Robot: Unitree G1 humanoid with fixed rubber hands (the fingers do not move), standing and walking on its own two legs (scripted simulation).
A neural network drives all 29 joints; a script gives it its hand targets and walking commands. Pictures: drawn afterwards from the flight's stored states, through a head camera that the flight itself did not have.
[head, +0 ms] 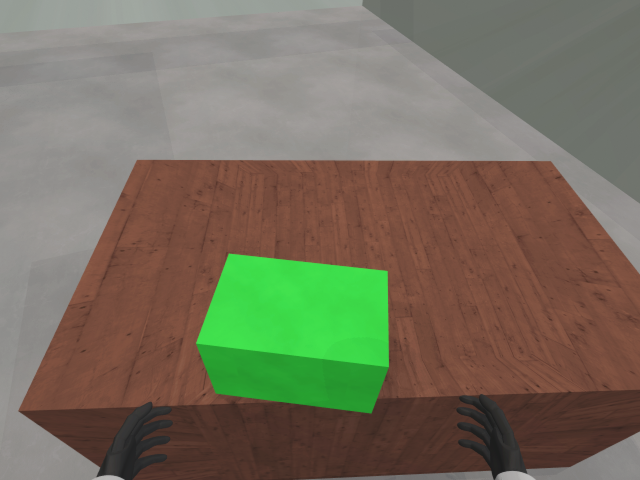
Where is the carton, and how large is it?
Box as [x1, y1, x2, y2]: [196, 254, 388, 412]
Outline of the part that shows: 229,254 196,342 215,392 246,397 371,412 388,367 387,271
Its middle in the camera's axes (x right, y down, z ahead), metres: -0.03 +0.16 +0.66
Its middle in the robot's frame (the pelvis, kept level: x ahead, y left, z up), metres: +0.38 +0.04 -0.11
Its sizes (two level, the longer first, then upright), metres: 0.270 0.170 0.176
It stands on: a pedestal, 0.57 m high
